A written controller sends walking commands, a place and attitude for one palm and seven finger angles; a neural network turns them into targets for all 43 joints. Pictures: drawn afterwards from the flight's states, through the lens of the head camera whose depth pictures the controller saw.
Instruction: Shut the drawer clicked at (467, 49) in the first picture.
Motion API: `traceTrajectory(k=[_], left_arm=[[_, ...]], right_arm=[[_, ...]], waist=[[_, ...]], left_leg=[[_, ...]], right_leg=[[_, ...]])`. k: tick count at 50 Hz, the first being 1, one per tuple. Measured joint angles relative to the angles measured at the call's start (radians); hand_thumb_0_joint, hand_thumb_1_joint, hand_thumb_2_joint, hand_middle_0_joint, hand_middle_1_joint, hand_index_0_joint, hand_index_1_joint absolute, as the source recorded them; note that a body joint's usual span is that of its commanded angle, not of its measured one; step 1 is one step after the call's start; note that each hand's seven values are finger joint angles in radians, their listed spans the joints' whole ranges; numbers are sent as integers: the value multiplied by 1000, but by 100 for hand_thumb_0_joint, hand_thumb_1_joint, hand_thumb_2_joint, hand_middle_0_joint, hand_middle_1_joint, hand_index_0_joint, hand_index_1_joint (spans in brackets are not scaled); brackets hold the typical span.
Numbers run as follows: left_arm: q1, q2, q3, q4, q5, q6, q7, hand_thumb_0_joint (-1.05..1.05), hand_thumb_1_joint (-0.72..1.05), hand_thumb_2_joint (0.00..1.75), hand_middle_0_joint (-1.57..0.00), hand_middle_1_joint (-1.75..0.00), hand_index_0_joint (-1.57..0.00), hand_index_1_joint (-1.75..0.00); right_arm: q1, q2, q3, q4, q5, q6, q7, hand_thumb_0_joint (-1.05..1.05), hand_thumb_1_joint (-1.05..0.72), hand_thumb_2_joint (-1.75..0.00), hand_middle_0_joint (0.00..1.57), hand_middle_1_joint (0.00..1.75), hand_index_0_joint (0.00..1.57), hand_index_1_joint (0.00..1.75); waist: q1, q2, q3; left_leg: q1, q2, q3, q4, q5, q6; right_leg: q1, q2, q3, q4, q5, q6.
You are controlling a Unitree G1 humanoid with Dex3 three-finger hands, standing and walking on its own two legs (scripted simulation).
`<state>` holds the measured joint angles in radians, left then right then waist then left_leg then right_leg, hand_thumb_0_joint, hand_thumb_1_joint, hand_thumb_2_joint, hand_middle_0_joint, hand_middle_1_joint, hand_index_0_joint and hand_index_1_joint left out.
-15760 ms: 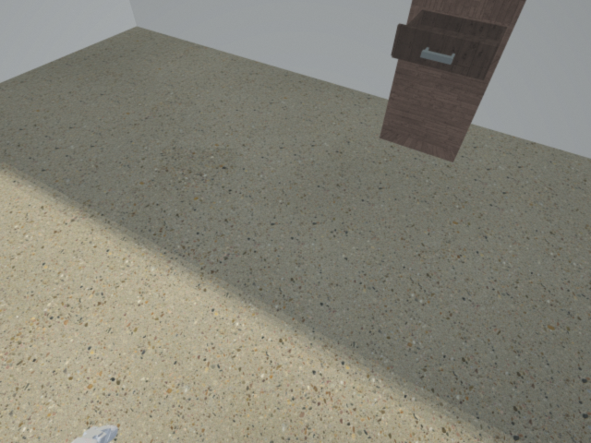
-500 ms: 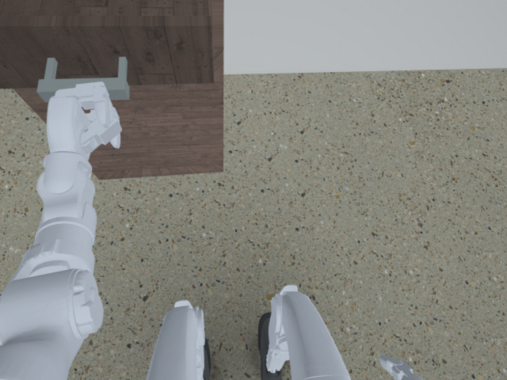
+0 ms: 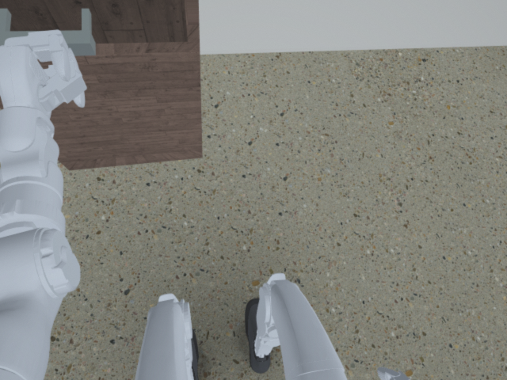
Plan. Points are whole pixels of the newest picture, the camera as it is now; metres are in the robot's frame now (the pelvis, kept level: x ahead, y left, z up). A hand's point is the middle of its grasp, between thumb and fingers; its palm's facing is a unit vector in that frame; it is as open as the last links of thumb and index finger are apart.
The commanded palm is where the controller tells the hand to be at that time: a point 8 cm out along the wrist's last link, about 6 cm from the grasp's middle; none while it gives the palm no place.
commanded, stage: push the drawer shut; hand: left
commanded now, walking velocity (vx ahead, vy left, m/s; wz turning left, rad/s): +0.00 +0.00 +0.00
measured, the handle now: (46, 30) +0.62 +0.24 +0.04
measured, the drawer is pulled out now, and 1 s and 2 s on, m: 0.04 0.00 0.00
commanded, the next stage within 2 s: pull the fist back off the drawer in 0.62 s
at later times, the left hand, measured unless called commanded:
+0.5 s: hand (73, 50) +0.59 +0.20 +0.03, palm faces +0.05 -1.00 -0.05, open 3.1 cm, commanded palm +0.61 +0.22 +0.04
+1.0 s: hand (62, 46) +0.60 +0.22 +0.03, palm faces +0.05 -1.00 -0.06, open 3.2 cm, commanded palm +0.60 +0.20 +0.04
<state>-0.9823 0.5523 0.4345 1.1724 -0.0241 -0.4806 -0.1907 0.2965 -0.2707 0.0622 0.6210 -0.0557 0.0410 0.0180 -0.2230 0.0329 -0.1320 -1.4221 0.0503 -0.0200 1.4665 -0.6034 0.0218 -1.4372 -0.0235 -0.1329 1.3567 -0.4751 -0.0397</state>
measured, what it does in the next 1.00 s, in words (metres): stands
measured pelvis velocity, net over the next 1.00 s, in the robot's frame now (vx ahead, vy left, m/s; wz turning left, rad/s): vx -0.03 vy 0.01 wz -0.03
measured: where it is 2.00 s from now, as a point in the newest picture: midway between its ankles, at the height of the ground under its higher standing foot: (224, 362)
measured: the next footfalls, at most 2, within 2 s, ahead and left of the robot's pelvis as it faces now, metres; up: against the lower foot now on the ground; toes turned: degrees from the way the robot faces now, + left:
none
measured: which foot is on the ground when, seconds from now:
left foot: down 0.00-1.00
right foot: down 0.00-1.00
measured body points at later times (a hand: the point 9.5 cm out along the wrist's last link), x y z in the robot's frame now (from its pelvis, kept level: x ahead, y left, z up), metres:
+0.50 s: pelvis -0.01 +0.00 -0.02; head +0.21 +0.05 +0.37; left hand +0.58 +0.25 +0.04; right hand -0.03 -0.25 -0.11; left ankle +0.03 +0.11 -0.58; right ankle +0.07 -0.11 -0.58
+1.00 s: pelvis -0.03 +0.01 -0.02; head +0.21 +0.07 +0.35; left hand +0.59 +0.27 +0.04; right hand -0.06 -0.24 -0.10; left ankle +0.03 +0.11 -0.58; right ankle +0.07 -0.11 -0.58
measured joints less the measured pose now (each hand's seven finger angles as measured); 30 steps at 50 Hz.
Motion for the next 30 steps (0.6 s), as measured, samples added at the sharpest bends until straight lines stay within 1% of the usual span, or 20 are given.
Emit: traceTrajectory(k=[11,19,22,25,30], left_arm=[[-108,62,4,65,37,28,23,6,80,92,-140,-160,-140,-160],[-206,135,15,112,74,62,25,6,80,93,-140,-160,-140,-160],[-221,151,17,118,77,60,3,4,76,95,-140,-160,-140,-160],[-248,168,7,131,85,74,-1,1,70,95,-140,-160,-140,-160],[-293,208,-15,145,96,105,-3,-2,61,95,-140,-160,-140,-160]], right_arm=[[24,4,19,3,-11,5,8,0,-90,-90,20,30,20,30],[38,3,36,-3,-19,9,10,0,-90,-90,20,30,20,30],[51,5,41,-5,-18,12,10,0,-90,-90,20,30,20,30],[56,7,50,-2,-18,14,10,0,-90,-90,20,30,20,30],[54,10,60,0,-19,5,3,0,-90,-90,20,30,20,30]], waist=[[-33,5,7],[-68,8,18],[-68,6,21],[-71,2,23],[-87,-3,23]], left_leg=[[-47,1,-8,20,3,4],[-94,5,-14,43,2,6],[-107,5,-16,49,2,7],[-122,3,-21,55,5,6],[-154,0,-35,69,14,4]], right_leg=[[-38,1,-7,8,9,3],[-81,4,-13,20,13,4],[-92,5,-14,23,14,4],[-104,2,-19,28,16,3],[-127,-1,-32,35,23,0]])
